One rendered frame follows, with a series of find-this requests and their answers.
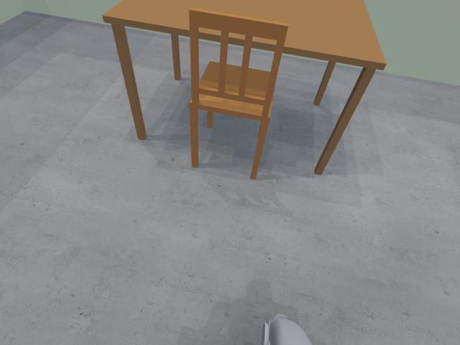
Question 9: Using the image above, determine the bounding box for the chair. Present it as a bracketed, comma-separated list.
[189, 7, 289, 180]

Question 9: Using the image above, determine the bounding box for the right robot thigh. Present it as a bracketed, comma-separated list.
[262, 318, 312, 345]

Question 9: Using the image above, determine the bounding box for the table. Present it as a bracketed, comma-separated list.
[102, 0, 387, 175]

